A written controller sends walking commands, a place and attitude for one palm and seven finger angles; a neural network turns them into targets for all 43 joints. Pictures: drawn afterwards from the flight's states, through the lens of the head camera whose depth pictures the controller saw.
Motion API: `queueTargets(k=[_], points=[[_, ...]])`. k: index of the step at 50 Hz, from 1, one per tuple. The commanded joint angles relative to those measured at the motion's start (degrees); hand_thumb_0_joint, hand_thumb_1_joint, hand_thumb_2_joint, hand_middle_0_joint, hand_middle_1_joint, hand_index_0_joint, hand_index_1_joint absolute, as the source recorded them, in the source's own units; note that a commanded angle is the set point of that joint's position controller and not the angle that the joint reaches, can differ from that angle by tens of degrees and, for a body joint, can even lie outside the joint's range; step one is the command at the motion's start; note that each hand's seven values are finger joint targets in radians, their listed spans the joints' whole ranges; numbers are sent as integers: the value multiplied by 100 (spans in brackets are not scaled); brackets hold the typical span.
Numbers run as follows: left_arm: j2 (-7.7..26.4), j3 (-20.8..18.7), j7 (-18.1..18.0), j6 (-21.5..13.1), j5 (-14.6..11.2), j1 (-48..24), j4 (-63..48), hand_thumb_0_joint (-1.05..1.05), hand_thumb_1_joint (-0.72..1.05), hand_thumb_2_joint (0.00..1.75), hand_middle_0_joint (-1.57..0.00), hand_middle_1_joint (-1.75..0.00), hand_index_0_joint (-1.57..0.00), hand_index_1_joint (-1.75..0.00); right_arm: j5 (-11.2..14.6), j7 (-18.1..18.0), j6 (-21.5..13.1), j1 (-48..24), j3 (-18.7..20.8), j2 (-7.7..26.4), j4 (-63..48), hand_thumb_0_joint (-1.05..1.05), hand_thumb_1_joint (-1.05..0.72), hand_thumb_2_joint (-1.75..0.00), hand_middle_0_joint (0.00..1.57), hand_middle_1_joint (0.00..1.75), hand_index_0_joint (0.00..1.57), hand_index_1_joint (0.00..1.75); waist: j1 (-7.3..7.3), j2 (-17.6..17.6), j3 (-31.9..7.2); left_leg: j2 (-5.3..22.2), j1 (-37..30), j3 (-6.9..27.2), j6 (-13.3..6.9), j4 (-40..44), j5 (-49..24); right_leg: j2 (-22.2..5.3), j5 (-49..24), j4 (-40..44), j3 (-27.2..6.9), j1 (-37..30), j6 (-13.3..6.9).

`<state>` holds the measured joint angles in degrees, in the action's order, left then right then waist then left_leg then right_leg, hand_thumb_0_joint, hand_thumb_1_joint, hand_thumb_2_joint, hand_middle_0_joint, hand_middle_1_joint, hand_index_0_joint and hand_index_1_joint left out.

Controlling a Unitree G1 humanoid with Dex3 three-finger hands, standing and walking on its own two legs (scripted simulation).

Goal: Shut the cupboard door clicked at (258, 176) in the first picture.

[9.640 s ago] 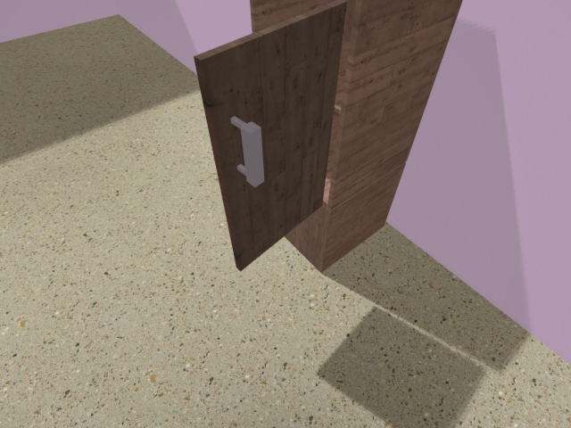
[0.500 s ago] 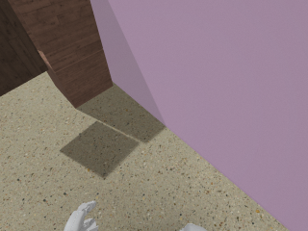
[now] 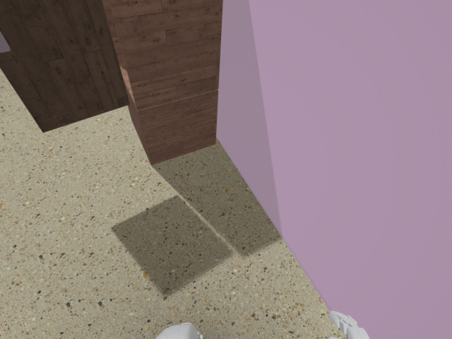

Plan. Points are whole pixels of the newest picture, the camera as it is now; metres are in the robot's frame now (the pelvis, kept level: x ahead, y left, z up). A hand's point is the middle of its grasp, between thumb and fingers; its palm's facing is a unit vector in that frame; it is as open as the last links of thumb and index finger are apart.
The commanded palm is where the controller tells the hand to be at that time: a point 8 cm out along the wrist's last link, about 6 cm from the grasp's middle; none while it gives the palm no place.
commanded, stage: walk to a spot facing it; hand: left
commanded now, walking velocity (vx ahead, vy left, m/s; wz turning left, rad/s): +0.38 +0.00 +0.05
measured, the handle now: out of the picture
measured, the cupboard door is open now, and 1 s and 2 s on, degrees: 96 96 96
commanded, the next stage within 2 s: turn to face it in 0.32 s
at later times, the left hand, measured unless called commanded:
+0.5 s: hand (183, 216) +0.39 +0.14 -0.14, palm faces -0.03 -0.98 -0.19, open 7.4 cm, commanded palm none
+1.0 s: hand (136, 243) +0.32 +0.24 -0.18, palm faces +0.36 -0.91 -0.22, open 7.4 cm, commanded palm none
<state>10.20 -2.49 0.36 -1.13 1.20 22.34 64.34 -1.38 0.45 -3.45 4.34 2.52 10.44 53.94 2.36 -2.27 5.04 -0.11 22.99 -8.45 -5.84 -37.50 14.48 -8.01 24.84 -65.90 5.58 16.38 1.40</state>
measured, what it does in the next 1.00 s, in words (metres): walks ahead, turning left: right foot, then left foot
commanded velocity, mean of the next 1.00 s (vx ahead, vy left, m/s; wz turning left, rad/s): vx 0.13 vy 0.00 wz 0.37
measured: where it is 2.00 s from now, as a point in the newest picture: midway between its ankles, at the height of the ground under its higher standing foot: (223, 285)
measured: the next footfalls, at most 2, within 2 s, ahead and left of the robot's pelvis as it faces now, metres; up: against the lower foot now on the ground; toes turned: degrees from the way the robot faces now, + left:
right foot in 0.46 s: +0.35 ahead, -0.14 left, +0.00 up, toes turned -4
left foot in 0.88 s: +0.41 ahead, +0.12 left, +0.00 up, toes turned +22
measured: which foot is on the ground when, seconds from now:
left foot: down 0.00-0.46, up 0.48-0.86, down 0.88-1.00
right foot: up 0.00-0.44, down 0.46-0.86, up 0.88-1.00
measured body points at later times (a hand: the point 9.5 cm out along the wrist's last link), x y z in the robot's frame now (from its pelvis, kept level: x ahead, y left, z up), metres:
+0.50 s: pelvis +0.24 -0.04 +0.00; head +0.28 -0.04 +0.45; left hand +0.39 +0.19 -0.13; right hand +0.11 -0.24 -0.14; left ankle +0.08 +0.06 -0.68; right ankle +0.31 -0.14 -0.72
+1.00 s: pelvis +0.34 +0.02 +0.00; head +0.37 +0.07 +0.45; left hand +0.31 +0.29 -0.16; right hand +0.56 -0.19 -0.10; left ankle +0.37 +0.10 -0.72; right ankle +0.33 -0.15 -0.64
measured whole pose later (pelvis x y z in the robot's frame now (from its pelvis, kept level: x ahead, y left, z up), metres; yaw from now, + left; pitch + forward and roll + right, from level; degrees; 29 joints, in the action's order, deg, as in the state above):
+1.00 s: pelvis +0.34 +0.02 +0.00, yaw +18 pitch +1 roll -2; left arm 15.0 -4.7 -0.8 2.7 1.5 11.1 55.4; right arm -1.4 -0.1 0.6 4.1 3.2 14.4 50.2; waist 0.9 -2.9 4.2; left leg -0.7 23.9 -4.8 -4.7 -36.6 14.4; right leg -6.2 26.4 -66.5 2.9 26.6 3.9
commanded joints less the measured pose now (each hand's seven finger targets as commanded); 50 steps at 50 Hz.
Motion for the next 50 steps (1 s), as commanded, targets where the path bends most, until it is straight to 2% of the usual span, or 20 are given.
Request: queueTargets(k=[1, 8, 17, 19, 20, 21, 22, 23, 24, 26, 29, 33, 38, 41, 42, 43, 44, 45, 47, 50], points=[[268, -95, 59, -155, 72, -277, -610, 0, 90, 90, -20, -30, -20, -30, 30, -158, -91, 1170, 127, 696, 190, 0, -90, -90, 20, 30, 20, 30, -324, 873, -419, 1626, -1331, 1897, -302, 2565, -416, -226, -822, -518, -511, 1793, 23], [239, -120, 111, -32, 44, -972, -864, 0, 90, 90, -20, -30, -20, -30, 58, -162, -171, 1648, 114, 555, 466, 0, -90, -90, 20, 30, 20, 30, -249, 497, -101, 1431, -1572, 1327, -409, 2956, -1078, -135, -1774, 912, -425, 2043, 110], [260, -5, 154, -68, -1, -2292, -1314, 0, 90, 90, -20, -30, -20, -30, -27, -216, -127, 2527, 18, 570, 922, 0, -90, -90, 20, 30, 20, 30, -587, 706, 238, 1411, -2268, 960, -293, 2378, -3193, 300, -1740, 2630, -75, 1585, -224], [330, -14, 135, -110, -1, -2085, -1309, 0, 90, 90, -20, -30, -20, -30, -38, -228, -101, 2541, 20, 627, 1010, 0, -90, -90, 20, 30, 20, 30, -439, 690, 111, 1422, -2323, 969, -275, 1929, -3937, 505, -1410, 2971, 71, 960, -341], [391, -35, 119, -148, 0, -1705, -1201, 0, 90, 90, -20, -30, -20, -30, -15, -241, -83, 2536, 17, 651, 1044, 0, -90, -90, 20, 30, 20, 30, -259, 616, -88, 1311, -2258, 966, -186, 1402, -4418, 652, -1487, 3274, 150, 301, -392], [520, -84, 88, -199, 6, -923, -976, 0, 90, 90, -20, -30, -20, -30, 25, -244, -80, 2410, 20, 674, 1053, 0, -90, -90, 20, 30, 20, 30, 119, 498, -444, 1124, -1907, 861, -1, 531, -4576, 706, -1952, 3589, 155, -818, -464], [898, -200, 14, -273, 33, 3, -706, 0, 90, 90, -20, -30, -20, -30, 107, -220, -100, 2313, 29, 565, 966, 0, -90, -90, 20, 30, 20, 30, 444, 81, -1119, 726, -661, 696, 232, -790, -3529, -60, -3477, 3420, -665, -2656, -710], [1377, -297, -63, -287, 26, 644, -514, 0, 90, 90, -20, -30, -20, -30, 194, -219, -103, 2557, 26, 324, 833, 0, -90, -90, 20, 30, 20, 30, 462, -954, -1724, -200, 748, 405, 524, -2650, 1234, -1869, -5643, 3719, -2449, -3914, -1365], [1399, -249, -83, -268, -74, 485, -574, 0, 90, 90, -20, -30, -20, -30, 193, -247, -40, 2380, 42, 371, 804, 0, -90, -90, 20, 30, 20, 30, 396, -808, -1771, 25, 671, 872, 539, -3568, 2063, -2180, -5619, 4139, -2505, -3115, -1602], [918, -154, -134, -247, -81, -480, -850, 0, 90, 90, -20, -30, -20, -30, 111, -174, 130, 1729, 59, 203, 645, 0, -90, -90, 20, 30, 20, 30, 35, -551, -734, 427, 856, 1018, 591, -3764, 1347, -1709, -4708, 4554, -1566, -1450, -1262], [640, -105, -174, -272, -46, -972, -1002, 0, 90, 90, -20, -30, -20, -30, 69, -77, 360, 1810, 61, 23, 640, 0, -90, -90, 20, 30, 20, 30, -360, -507, -728, 573, 499, 832, 761, -3032, 865, -1308, -4280, 4777, -283, -521, -908], [547, -184, -182, -266, -5, -1040, -1048, 0, 90, 90, -20, -30, -20, -30, 24, 34, 493, 1506, 105, -111, 460, 0, -90, -90, 20, 30, 20, 30, -446, -650, -596, 554, 490, 474, 894, -2144, 367, -1133, -3653, 4914, 234, -294, -778], [906, -266, -168, -134, 39, -947, -1051, 0, 90, 90, -20, -30, -20, -30, 32, 126, 478, 537, 92, 103, -71, 0, -90, -90, 20, 30, 20, 30, -197, -733, -515, 405, 274, 200, 843, -781, 464, -1344, -3378, 4487, 360, -658, -718], [1146, -342, -136, -38, 7, -1017, -1160, 0, 90, 90, -20, -30, -20, -30, 0, 134, 463, 590, 145, 496, -237, 0, -90, -90, 20, 30, 20, 30, -399, -427, -638, 182, -643, 30, 744, 277, -45, -1268, -3012, 3639, 634, -495, -428], [1137, -326, -112, -1, -24, -984, -1234, 0, 90, 90, -20, -30, -20, -30, -23, 130, 436, 913, 220, 807, -219, 0, -90, -90, 20, 30, 20, 30, -590, 169, -909, 284, -1469, 311, 618, 788, -783, -1091, -2682, 2740, 770, -80, -188], [790, -274, -77, 45, -72, -950, -1413, 0, 90, 90, -20, -30, -20, -30, -73, 92, 382, 1341, 381, 1513, -254, 0, -90, -90, 20, 30, 20, 30, -801, 1987, -1207, 1777, -2216, 2521, -124, 1287, -2430, -214, 35, 1131, 904, 1194, 264], [727, -166, -99, 94, -45, -1289, -1711, 0, 90, 90, -20, -30, -20, -30, -41, 6, 415, 1599, 434, 1945, -245, 0, -90, -90, 20, 30, 20, 30, -928, 1941, -1334, 2560, -2165, 3513, -786, 1672, -3036, 185, 1670, 61, 149, 1682, 280], [782, -195, -145, 170, -20, -1504, -1740, 0, 90, 90, -20, -30, -20, -30, -14, -60, 410, 1427, 427, 1884, -270, 0, -90, -90, 20, 30, 20, 30, -848, 1283, -1341, 2443, -1895, 3561, -771, 1815, -2077, 181, 1284, -423, -361, 1905, 233], [803, -249, -119, 204, 5, -1382, -1585, 0, 90, 90, -20, -30, -20, -30, -11, -124, 407, 705, 354, 1600, -530, 0, -90, -90, 20, 30, 20, 30, -526, 1126, -930, 1901, -1210, 2984, -467, 2030, -781, 67, 239, -648, -686, 2006, 250], [822, -264, -66, 238, 36, -926, -1414, 0, 90, 90, -20, -30, -20, -30, 12, -135, 323, 401, 245, 1309, -633, 0, -90, -90, 20, 30, 20, 30, -266, 913, -961, 1402, -1206, 2113, -230, 1942, -1404, 105, -376, -281, -636, 1694, 320]])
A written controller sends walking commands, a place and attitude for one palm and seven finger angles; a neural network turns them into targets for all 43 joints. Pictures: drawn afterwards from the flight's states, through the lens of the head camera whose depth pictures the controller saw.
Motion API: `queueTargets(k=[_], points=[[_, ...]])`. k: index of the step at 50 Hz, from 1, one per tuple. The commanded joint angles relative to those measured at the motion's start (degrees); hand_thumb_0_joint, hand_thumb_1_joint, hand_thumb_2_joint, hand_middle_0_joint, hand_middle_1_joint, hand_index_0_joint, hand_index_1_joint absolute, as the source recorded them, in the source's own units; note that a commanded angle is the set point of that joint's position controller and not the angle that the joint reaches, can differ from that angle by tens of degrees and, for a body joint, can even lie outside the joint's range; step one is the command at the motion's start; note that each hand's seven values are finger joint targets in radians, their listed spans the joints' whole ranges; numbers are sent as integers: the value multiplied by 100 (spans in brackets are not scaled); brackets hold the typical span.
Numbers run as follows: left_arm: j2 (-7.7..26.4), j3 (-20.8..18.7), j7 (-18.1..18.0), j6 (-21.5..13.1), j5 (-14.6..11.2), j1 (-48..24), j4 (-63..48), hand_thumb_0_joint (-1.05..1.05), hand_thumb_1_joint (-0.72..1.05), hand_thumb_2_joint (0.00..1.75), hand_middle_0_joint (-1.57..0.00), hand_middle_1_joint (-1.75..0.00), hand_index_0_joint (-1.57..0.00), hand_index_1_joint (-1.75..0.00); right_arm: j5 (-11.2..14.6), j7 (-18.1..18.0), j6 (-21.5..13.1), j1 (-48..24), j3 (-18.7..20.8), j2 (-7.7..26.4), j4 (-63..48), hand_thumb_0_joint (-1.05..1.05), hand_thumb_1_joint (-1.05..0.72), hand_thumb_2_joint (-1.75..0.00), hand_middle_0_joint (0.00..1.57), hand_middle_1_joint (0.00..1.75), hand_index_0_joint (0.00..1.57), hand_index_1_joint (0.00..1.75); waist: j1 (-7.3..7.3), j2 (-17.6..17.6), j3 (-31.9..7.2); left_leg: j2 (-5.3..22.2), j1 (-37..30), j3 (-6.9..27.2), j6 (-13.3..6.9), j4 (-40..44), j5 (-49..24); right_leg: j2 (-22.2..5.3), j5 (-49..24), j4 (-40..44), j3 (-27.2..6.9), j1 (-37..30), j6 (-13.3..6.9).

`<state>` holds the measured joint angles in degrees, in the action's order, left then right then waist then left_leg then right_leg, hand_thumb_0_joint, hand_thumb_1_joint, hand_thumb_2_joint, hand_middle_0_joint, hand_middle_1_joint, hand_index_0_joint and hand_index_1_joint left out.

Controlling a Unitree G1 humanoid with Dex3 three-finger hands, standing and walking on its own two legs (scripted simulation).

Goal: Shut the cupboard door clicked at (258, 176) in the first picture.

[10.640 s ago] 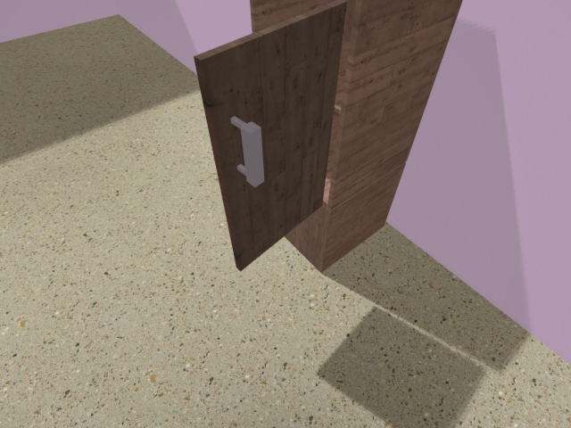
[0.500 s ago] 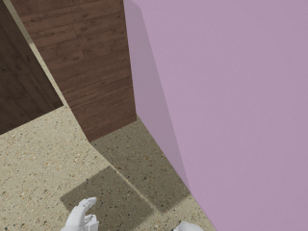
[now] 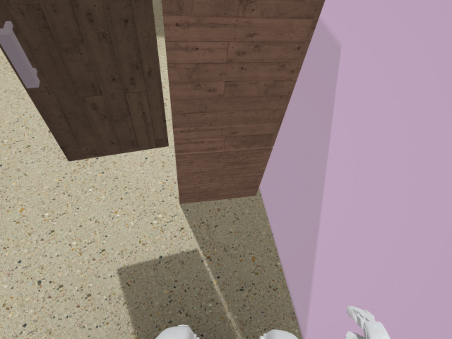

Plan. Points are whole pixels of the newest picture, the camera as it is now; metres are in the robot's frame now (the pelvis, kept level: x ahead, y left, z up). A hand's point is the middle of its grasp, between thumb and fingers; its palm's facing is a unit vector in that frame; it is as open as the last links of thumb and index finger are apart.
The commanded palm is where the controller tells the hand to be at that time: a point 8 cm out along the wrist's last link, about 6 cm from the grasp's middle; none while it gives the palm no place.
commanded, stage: turn to face it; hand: left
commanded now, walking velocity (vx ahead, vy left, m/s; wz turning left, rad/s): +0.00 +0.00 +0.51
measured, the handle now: (21, 55) +0.63 +0.52 +0.08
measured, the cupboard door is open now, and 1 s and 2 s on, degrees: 96 96 96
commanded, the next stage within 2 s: take the last steps up to it in 0.52 s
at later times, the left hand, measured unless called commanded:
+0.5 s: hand out of the picture +0.11 +0.15 -0.14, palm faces +0.19 -0.95 -0.26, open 7.4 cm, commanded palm none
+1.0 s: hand out of the picture -0.01 +0.19 -0.17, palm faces +0.39 -0.90 -0.20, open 7.4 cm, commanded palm none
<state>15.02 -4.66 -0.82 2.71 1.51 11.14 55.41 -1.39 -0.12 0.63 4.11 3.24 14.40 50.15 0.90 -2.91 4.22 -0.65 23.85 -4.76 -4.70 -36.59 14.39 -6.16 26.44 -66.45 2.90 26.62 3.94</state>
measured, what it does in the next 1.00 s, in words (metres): steps on the spot, turning left: right foot, then left foot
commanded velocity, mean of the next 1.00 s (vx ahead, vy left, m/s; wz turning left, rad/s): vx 0.12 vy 0.04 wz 0.25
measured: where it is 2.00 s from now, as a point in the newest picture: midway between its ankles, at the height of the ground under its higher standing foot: (189, 319)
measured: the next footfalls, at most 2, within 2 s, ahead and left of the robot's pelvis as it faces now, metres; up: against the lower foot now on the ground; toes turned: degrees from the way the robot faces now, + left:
right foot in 0.42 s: +0.08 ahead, -0.17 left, +0.00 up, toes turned +9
left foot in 0.86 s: +0.06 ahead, +0.08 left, +0.00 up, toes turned +24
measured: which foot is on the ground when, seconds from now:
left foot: down 0.00-0.42, up 0.44-0.84, down 0.86-1.00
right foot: up 0.00-0.40, down 0.42-0.86, up 0.88-1.00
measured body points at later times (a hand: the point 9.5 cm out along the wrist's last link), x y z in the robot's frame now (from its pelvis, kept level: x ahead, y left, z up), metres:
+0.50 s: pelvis +0.04 -0.06 +0.01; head +0.09 -0.07 +0.46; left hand +0.09 +0.20 -0.12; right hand +0.12 -0.29 -0.15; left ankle +0.03 +0.06 -0.68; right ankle +0.04 -0.17 -0.72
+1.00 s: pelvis +0.07 +0.01 +0.01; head +0.08 +0.04 +0.46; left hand -0.03 +0.24 -0.15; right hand +0.24 -0.19 -0.12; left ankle +0.02 +0.07 -0.72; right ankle +0.08 -0.14 -0.65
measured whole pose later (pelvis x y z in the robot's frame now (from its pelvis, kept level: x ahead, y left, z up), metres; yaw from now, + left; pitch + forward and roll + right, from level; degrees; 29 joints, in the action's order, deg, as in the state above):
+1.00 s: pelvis +0.07 +0.01 +0.01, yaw +20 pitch +0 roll +0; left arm 14.1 -3.5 0.6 1.2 1.7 17.1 61.4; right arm -1.2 -0.7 -2.1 10.6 1.4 10.4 55.5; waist 2.4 -3.6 3.1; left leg -2.8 9.6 -5.6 -4.2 -26.5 16.8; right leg -6.0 22.4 -61.8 2.7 24.1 0.2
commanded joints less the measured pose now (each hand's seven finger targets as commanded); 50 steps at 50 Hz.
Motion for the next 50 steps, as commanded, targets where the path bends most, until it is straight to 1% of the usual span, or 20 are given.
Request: queueTargets(k=[1, 5, 14, 18, 19, 20, 21, 22, 23, 24, 26, 31, 37, 39, 41, 42, 43, 44, 47, 50], points=[[334, -42, 45, -133, -3, 227, -503, 0, 90, 90, -20, -30, -20, -30, 23, -74, -94, 457, 173, 906, -247, 0, -90, -90, 20, 30, 20, 30, -114, 871, -922, 1421, -1336, 1696, -351, 1849, -1524, -47, -602, -121, -358, 609, 81], [323, -3, 18, -124, -20, 108, -622, 0, 90, 90, -20, -30, -20, -30, 32, -66, -80, 656, 200, 922, -173, 0, -90, -90, 20, 30, 20, 30, -173, 719, -1003, 1414, -1716, 1865, -476, 1756, -2015, 61, -575, 334, -358, 637, 145], [210, 72, -35, -149, -76, -284, -795, 0, 90, 90, -20, -30, -20, -30, -14, -65, 29, 901, 268, 855, 18, 0, -90, -90, 20, 30, 20, 30, -309, 1067, -882, 1327, -1563, 2342, -548, 1531, -2216, 376, -136, 1882, -280, -131, 22], [234, 51, -78, -219, -105, 233, -653, 0, 90, 90, -20, -30, -20, -30, 31, -58, 63, 660, 270, 749, 31, 0, -90, -90, 20, 30, 20, 30, -18, 960, -870, 1036, -764, 2328, -306, 1212, -1974, 547, -1036, 3534, -189, -1568, -108], [335, 21, -105, -270, -106, 412, -600, 0, 90, 90, -20, -30, -20, -30, 71, -40, 60, 632, 246, 624, 13, 0, -90, -90, 20, 30, 20, 30, 77, 673, -926, 830, -323, 2231, -88, 978, -1480, 346, -1471, 4319, -349, -2280, -177], [687, -45, -141, -333, -37, 563, -567, 0, 90, 90, -20, -30, -20, -30, 124, 5, 39, 696, 218, 354, -11, 0, -90, -90, 20, 30, 20, 30, 114, -255, -1045, 283, 520, 1601, 288, 218, -306, -694, -1719, 4817, -1393, -3031, -490], [999, -80, -133, -349, 15, 520, -597, 0, 90, 90, -20, -30, -20, -30, 113, 38, 33, 660, 182, 168, -104, 0, -90, -90, 20, 30, 20, 30, 119, -1224, -784, -408, 842, 638, 638, -959, 1638, -1897, -2396, 5032, -2259, -2658, -1144], [862, -46, -147, -360, -27, 408, -641, 0, 90, 90, -20, -30, -20, -30, 44, 31, 114, 531, 237, 348, -58, 0, -90, -90, 20, 30, 20, 30, 104, -886, -628, -189, 821, 784, 636, -1982, 1882, -1955, -3149, 4958, -2040, -2191, -1397], [738, -43, -177, -365, -40, 283, -631, 0, 90, 90, -20, -30, -20, -30, 51, 18, 172, 514, 250, 301, 9, 0, -90, -90, 20, 30, 20, 30, 5, -1068, -626, -114, 889, 799, 678, -2518, 1792, -1694, -3817, 4786, -1867, -2188, -1390], [582, 23, -161, -375, -56, 100, -637, 0, 90, 90, -20, -30, -20, -30, 54, 34, 207, 558, 245, 331, 158, 0, -90, -90, 20, 30, 20, 30, -89, -936, -379, 16, 927, 771, 732, -2904, 1445, -1386, -4126, 4663, -1342, -2102, -1323], [466, 56, -132, -410, -68, 90, -645, 0, 90, 90, -20, -30, -20, -30, 70, 72, 222, 639, 208, 232, 272, 0, -90, -90, 20, 30, 20, 30, -140, -733, -487, 65, 880, 631, 817, -2991, 1017, -1084, -4441, 4562, -688, -2240, -1138], [524, 28, -126, -431, -29, 576, -386, 0, 90, 90, -20, -30, -20, -30, 79, 67, 206, 268, 121, 68, 318, 0, -90, -90, 20, 30, 20, 30, 77, -594, -481, 77, 526, 332, 863, -1751, 1152, -1113, -4906, 4457, -493, -2560, -1153], [798, -58, -24, -495, 15, 959, -7, 0, 90, 90, -20, -30, -20, -30, 70, 141, 43, -74, 35, 131, 202, 0, -90, -90, 20, 30, 20, 30, 298, -887, -346, 74, 269, 80, 714, -482, 1193, -1452, -3333, 4725, -804, -2763, -1245], [837, -73, 13, -498, 16, 870, 55, 0, 90, 90, -20, -30, -20, -30, 56, 154, -22, 79, 12, 139, 232, 0, -90, -90, 20, 30, 20, 30, 169, -758, -317, 24, -313, -67, 648, 256, 927, -1412, -2657, 4622, -673, -2407, -1138], [787, -60, 64, -471, -41, 513, 26, 0, 90, 90, -20, -30, -20, -30, 36, 115, -116, 711, 11, 285, 427, 0, -90, -90, 20, 30, 20, 30, -220, -437, -394, -92, -1779, -164, 496, 1347, 200, -1021, -2040, 4015, -158, -1405, -765], [529, -20, 112, -447, -80, 421, -96, 0, 90, 90, -20, -30, -20, -30, -6, 62, -162, 1224, 122, 733, 545, 0, -90, -90, 20, 30, 20, 30, -481, 609, -574, 706, -2817, 929, 89, 1594, 370, -489, -1251, 2904, 299, -280, -482], [166, 87, 162, -458, -78, 174, -346, 0, 90, 90, -20, -30, -20, -30, -57, 22, -150, 1851, 248, 1236, 620, 0, -90, -90, 20, 30, 20, 30, -719, 2007, -651, 2007, -3296, 2664, -570, 2109, 314, 186, 614, 1320, 725, 869, -250], [257, 112, 115, -427, -10, -298, -453, 0, 90, 90, -20, -30, -20, -30, -44, -43, -142, 2033, 206, 1192, 686, 0, -90, -90, 20, 30, 20, 30, -826, 1627, -460, 2194, -2829, 2912, -872, 2346, 368, 109, 823, 464, 132, 1204, -358], [172, 106, 183, -405, 4, -44, -147, 0, 90, 90, -20, -30, -20, -30, 4, -120, -279, 1358, 4, 567, 504, 0, -90, -90, 20, 30, 20, 30, -291, 944, 70, 1602, -2030, 1951, -669, 2558, -132, -129, -408, 34, -263, 1109, -417], [83, 150, 178, -384, -3, 311, 70, 0, 90, 90, -20, -30, -20, -30, 44, -126, -407, 1478, -55, 401, 610, 0, -90, -90, 20, 30, 20, 30, -99, 783, -148, 1340, -2200, 1288, -609, 2508, -1591, -50, -888, 276, -167, 893, -365]])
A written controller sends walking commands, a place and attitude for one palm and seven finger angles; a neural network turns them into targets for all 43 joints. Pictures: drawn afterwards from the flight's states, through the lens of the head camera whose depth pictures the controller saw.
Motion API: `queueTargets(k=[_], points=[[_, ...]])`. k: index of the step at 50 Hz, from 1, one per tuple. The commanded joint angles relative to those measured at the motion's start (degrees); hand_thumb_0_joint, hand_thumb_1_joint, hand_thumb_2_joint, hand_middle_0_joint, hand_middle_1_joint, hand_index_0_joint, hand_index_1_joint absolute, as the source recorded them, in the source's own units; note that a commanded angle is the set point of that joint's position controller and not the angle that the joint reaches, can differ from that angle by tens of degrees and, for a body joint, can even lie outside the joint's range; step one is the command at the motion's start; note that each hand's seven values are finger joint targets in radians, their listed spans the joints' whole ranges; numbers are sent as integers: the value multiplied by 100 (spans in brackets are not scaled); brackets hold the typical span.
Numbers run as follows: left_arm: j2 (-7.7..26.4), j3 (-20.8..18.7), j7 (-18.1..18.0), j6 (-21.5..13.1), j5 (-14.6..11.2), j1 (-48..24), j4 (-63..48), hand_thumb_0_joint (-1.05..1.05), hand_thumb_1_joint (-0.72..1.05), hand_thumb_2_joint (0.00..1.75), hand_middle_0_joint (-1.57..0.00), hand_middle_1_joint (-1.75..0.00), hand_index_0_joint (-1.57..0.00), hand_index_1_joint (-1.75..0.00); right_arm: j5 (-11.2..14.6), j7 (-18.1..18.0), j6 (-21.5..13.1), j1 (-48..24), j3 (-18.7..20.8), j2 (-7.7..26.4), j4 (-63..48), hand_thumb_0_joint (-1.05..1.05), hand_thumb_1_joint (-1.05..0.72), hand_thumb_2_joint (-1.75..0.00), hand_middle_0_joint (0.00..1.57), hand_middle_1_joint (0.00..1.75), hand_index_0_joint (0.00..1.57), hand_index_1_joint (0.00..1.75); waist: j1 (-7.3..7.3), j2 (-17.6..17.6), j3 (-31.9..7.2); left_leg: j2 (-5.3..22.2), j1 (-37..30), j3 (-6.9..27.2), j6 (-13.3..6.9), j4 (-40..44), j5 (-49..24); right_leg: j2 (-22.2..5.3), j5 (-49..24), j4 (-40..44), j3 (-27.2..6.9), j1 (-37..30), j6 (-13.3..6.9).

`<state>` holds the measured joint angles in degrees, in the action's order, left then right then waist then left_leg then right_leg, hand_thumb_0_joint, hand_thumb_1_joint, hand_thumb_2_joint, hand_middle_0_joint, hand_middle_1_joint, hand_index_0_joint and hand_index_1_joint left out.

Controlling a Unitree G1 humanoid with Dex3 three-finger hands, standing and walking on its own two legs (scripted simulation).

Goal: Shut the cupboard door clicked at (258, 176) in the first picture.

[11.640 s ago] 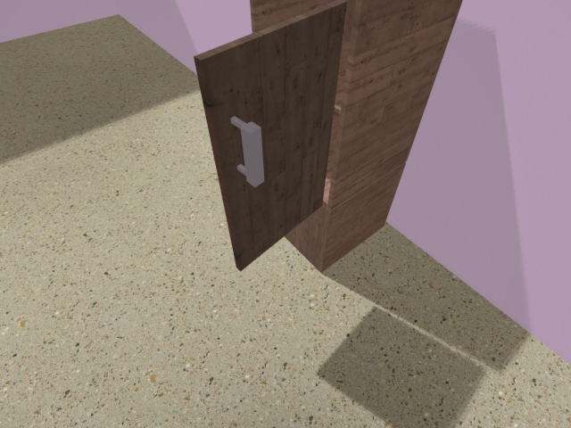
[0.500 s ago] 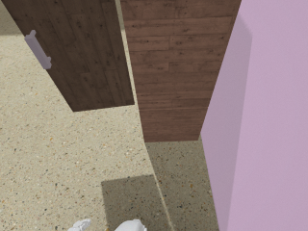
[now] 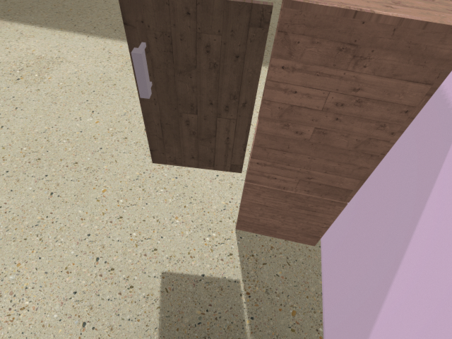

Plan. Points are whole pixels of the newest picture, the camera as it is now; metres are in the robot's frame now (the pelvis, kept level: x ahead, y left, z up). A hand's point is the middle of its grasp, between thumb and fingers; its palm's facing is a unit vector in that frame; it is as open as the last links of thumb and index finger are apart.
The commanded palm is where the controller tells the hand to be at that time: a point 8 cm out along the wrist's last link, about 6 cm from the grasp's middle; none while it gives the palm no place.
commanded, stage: take the last steps up to it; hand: left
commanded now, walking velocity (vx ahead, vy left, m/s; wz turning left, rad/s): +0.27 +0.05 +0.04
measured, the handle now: (144, 70) +0.70 +0.29 +0.07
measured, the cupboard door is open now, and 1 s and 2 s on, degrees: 96 96 96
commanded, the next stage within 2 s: come to a stop and stand still in 0.38 s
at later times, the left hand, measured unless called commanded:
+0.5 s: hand (164, 284) +0.25 +0.15 -0.17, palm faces +0.04 -0.99 -0.17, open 7.4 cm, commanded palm none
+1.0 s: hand (129, 301) +0.21 +0.22 -0.17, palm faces +0.05 -0.97 -0.25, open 7.4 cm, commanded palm none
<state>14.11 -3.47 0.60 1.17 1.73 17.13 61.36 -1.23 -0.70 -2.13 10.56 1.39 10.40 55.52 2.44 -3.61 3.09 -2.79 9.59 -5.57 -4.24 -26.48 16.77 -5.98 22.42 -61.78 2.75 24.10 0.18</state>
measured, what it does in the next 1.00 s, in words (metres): walks ahead: right foot, then left foot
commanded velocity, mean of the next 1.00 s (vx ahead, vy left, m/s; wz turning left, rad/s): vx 0.00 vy -0.02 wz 0.00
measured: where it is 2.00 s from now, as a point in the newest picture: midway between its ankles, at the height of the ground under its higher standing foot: outside the picture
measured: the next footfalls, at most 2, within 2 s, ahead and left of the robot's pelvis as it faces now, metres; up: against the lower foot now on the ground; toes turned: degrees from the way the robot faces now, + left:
right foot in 0.38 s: +0.22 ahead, -0.11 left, +0.00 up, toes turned -5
left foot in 0.70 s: +0.29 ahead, +0.15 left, +0.00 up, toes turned +5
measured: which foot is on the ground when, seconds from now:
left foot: down 0.00-0.40, up 0.42-0.68, down 0.70-1.00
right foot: up 0.00-0.36, down 0.38-0.74, up 0.76-1.00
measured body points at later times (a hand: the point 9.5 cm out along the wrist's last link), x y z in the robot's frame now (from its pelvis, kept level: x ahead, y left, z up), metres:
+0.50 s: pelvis +0.14 -0.01 -0.01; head +0.18 -0.02 +0.44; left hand +0.24 +0.21 -0.15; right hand +0.06 -0.22 -0.16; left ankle +0.06 +0.09 -0.67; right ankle +0.18 -0.11 -0.74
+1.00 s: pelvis +0.19 +0.02 +0.00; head +0.23 +0.02 +0.44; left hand +0.20 +0.27 -0.15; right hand +0.30 -0.22 -0.15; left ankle +0.25 +0.14 -0.74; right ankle +0.14 -0.10 -0.71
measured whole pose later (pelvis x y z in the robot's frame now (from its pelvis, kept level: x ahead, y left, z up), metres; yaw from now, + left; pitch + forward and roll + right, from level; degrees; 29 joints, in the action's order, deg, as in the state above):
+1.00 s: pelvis +0.19 +0.02 +0.00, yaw +0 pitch +1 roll -1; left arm 11.7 -3.3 -1.0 3.0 1.0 14.2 57.6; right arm -1.3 -2.3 1.0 5.1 2.6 10.1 55.8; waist 1.1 1.0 4.7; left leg 4.0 21.1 -3.9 0.1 -29.7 9.3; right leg -0.8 27.4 -43.5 2.8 17.3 0.5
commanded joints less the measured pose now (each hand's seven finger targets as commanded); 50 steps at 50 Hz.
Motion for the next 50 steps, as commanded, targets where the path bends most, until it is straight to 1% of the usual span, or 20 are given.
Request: queueTargets(k=[1, 13, 15, 17, 18, 19, 20, 21, 23, 25, 27, 30, 33, 35, 36, 38, 39, 42, 47, 50], points=[[154, 43, 29, -223, -23, -254, -515, 0, 90, 90, -20, -30, -20, -30, 38, -70, -154, 917, 120, 770, 134, 0, -90, -90, 20, 30, 20, 30, -245, 772, -87, 1527, -880, 1296, -661, 1483, -2144, -40, -589, -107, -118, 1174, 33], [-107, 100, 16, -262, -55, -1437, -966, 0, 90, 90, -20, -30, -20, -30, -25, -133, -164, 1856, 86, 471, 829, 0, -90, -90, 20, 30, 20, 30, -472, 621, 437, 1620, -843, 1121, -659, 1230, -3046, 137, -778, 2015, 102, 545, -184], [-139, 78, 11, -265, -62, -1207, -928, 0, 90, 90, -20, -30, -20, -30, -28, -149, -150, 1833, 83, 511, 902, 0, -90, -90, 20, 30, 20, 30, -340, 665, 415, 1533, -619, 962, -559, 916, -3358, 342, -792, 2368, 262, -116, -251], [9, 0, -14, -315, -58, -189, -634, 0, 90, 90, -20, -30, -20, -30, 29, -156, -134, 1734, 91, 522, 935, 0, -90, -90, 20, 30, 20, 30, 123, 556, 11, 1194, -161, 732, -290, -220, -3527, 504, -1275, 3070, 302, -1670, -358], [343, -96, -68, -378, -35, 522, -425, 0, 90, 90, -20, -30, -20, -30, 87, -125, -144, 1758, 96, 377, 872, 0, -90, -90, 20, 30, 20, 30, 367, -82, -373, 856, 864, 595, -68, -1402, -2637, -132, -1720, 3315, -554, -3090, -629], [757, -197, -127, -416, -51, 1212, -238, 0, 90, 90, -20, -30, -20, -30, 148, -120, -174, 1944, 99, 255, 729, 0, -90, -90, 20, 30, 20, 30, 438, -1041, -941, 6, 2140, 102, 294, -3153, 667, -1801, -2613, 3921, -2714, -4151, -1413], [783, -212, -151, -429, -150, 1121, -266, 0, 90, 90, -20, -30, -20, -30, 131, -100, -99, 1663, 155, 411, 689, 0, -90, -90, 20, 30, 20, 30, 410, -705, -971, 195, 2127, 513, 314, -4231, 1728, -2188, -2008, 4519, -3200, -3313, -1708], [588, -160, -179, -423, -149, 534, -423, 0, 90, 90, -20, -30, -20, -30, 80, -57, -47, 1238, 189, 317, 580, 0, -90, -90, 20, 30, 20, 30, 263, -264, -315, 477, 2353, 743, 317, -4456, 1359, -2002, -1197, 4825, -2875, -2364, -1604], [122, -91, -221, -441, -131, -102, -566, 0, 90, 90, -20, -30, -20, -30, 19, -1, 53, 1139, 169, -1, 547, 0, -90, -90, 20, 30, 20, 30, -104, 227, -25, 830, 2154, 795, 393, -4013, 639, -1537, -1116, 4970, -1717, -1419, -1329], [-78, -14, -219, -519, -85, -283, -570, 0, 90, 90, -20, -30, -20, -30, 7, 15, 131, 1425, 116, -190, 635, 0, -90, -90, 20, 30, 20, 30, -354, -165, -143, 846, 1612, 547, 546, -3114, 455, -1177, -2456, 4920, -746, -960, -1087], [-133, -16, -219, -498, -57, -341, -541, 0, 90, 90, -20, -30, -20, -30, 42, -7, 207, 1448, 76, -345, 665, 0, -90, -90, 20, 30, 20, 30, -390, -333, -307, 676, 1155, 313, 689, -2154, 376, -939, -3653, 4602, -316, -950, -998], [199, -35, -251, -399, -71, -354, -469, 0, 90, 90, -20, -30, -20, -30, 78, 1, 261, 1184, 77, -285, 577, 0, -90, -90, 20, 30, 20, 30, -340, -247, -428, 482, 845, 165, 766, -1334, -94, -806, -4059, 4165, -195, -1094, -906], [230, -10, -273, -255, -80, -445, -411, 0, 90, 90, -20, -30, -20, -30, 78, -14, 256, 1131, 151, 35, 546, 0, -90, -90, 20, 30, 20, 30, -436, -136, -427, 591, -87, 349, 697, -129, -1374, -567, -2462, 3580, -121, -544, -514], [-37, 43, -296, -108, -129, -27, -471, 0, 90, 90, -20, -30, -20, -30, 30, -62, 205, 871, 235, 709, 321, 0, -90, -90, 20, 30, 20, 30, -258, 1045, -320, 1745, 410, 1514, 43, 368, -2577, 123, -456, 3123, 166, -607, -20], [-149, 56, -305, -68, -109, 108, -476, 0, 90, 90, -20, -30, -20, -30, 1, -96, 236, 691, 271, 917, 222, 0, -90, -90, 20, 30, 20, 30, -229, 922, -118, 1989, 921, 1664, -136, 594, -1958, 313, 125, 2937, 192, -879, 1], [-41, 63, -245, 26, -103, 21, -445, 0, 90, 90, -20, -30, -20, -30, -5, -171, 207, 488, 271, 901, 201, 0, -90, -90, 20, 30, 20, 30, -273, 1685, -149, 2034, 825, 1921, -363, 1002, -2227, 369, 494, 2004, 142, -747, 3], [76, 42, -221, 48, -104, 87, -444, 0, 90, 90, -20, -30, -20, -30, -15, -205, 205, 433, 275, 952, 145, 0, -90, -90, 20, 30, 20, 30, -295, 1821, -361, 2143, 542, 1947, -477, 974, -2628, 376, 837, 1420, -33, -506, 3], [118, -29, -199, 89, -100, 54, -524, 0, 90, 90, -20, -30, -20, -30, -25, -260, 257, 301, 352, 1118, 6, 0, -90, -90, 20, 30, 20, 30, -352, 1166, -799, 2308, -173, 1706, -736, 520, -3350, 402, 993, 636, -269, 28, 40], [26, -29, -153, 116, -89, 33, -709, 0, 90, 90, -20, -30, -20, -30, -30, -237, 292, 126, 423, 1205, -56, 0, -90, -90, 20, 30, 20, 30, -380, 1385, -909, 2196, -130, 1431, -584, 502, -2918, 391, 730, 1558, -129, -353, 61], [72, -39, -160, 53, -73, 619, -538, 0, 90, 90, -20, -30, -20, -30, 36, -173, 336, -67, 410, 1100, -103, 0, -90, -90, 20, 30, 20, 30, -111, 922, -885, 1656, 652, 1088, -136, 145, -1499, 443, -761, 3634, 25, -1631, -9]])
